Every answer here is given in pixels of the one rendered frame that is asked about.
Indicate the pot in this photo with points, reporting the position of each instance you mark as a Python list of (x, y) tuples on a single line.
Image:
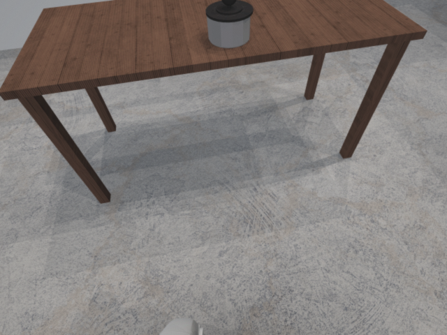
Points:
[(228, 34)]

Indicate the left robot thigh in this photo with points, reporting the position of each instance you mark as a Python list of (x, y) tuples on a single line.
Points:
[(182, 326)]

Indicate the table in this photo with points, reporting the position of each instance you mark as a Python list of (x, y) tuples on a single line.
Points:
[(91, 45)]

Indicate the lid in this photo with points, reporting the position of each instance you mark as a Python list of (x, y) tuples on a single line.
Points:
[(220, 12)]

